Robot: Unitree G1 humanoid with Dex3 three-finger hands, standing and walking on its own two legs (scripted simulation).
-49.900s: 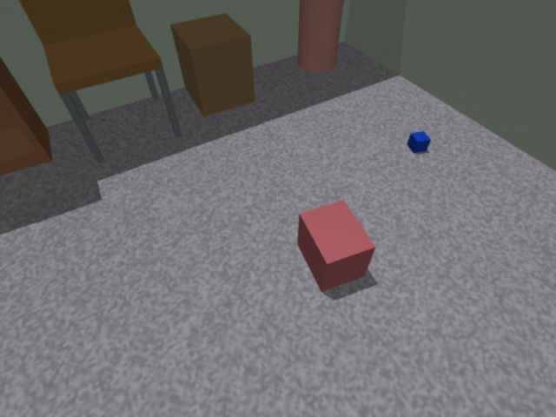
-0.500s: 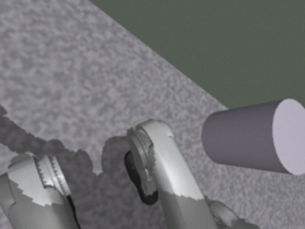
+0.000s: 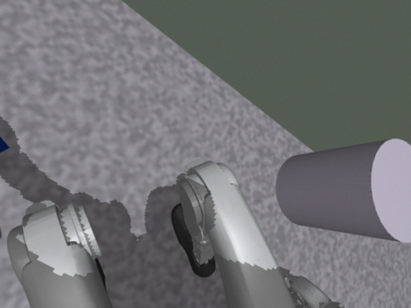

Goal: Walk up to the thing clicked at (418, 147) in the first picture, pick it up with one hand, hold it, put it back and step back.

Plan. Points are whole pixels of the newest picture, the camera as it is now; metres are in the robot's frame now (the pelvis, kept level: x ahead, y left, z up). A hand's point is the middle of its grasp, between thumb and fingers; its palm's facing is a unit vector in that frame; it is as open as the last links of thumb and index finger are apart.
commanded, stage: withdraw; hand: left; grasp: from above
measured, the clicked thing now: out of the picture +0.45 +0.32 -0.27
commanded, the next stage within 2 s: home in 0.68 s
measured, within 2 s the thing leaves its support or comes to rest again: neither
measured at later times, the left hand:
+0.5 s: hand out of the picture +0.43 +0.35 -0.07, palm faces -0.47 -0.14 -0.87, open 14.2 cm
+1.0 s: hand out of the picture +0.42 +0.32 -0.10, palm faces -0.38 -0.18 -0.91, open 13.2 cm
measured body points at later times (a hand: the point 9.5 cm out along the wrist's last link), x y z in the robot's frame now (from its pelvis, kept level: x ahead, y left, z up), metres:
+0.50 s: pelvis -0.02 -0.01 +0.05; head +0.20 +0.09 +0.43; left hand +0.45 +0.35 -0.02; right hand +0.11 -0.28 -0.05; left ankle +0.06 +0.13 -0.28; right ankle +0.11 -0.13 -0.28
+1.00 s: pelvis -0.01 -0.01 +0.04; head +0.21 +0.07 +0.42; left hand +0.44 +0.33 -0.05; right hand +0.06 -0.25 -0.08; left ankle +0.06 +0.13 -0.28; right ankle +0.11 -0.13 -0.28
